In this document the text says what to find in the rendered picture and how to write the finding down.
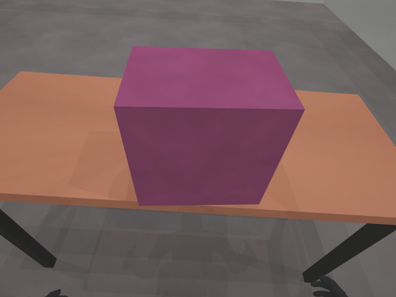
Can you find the right robot hand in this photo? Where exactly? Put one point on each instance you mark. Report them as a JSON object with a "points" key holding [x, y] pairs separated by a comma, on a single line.
{"points": [[329, 284]]}

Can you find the carton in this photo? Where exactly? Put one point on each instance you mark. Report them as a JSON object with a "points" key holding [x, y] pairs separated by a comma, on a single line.
{"points": [[204, 126]]}

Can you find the table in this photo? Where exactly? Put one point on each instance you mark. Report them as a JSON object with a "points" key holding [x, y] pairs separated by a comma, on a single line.
{"points": [[60, 144]]}

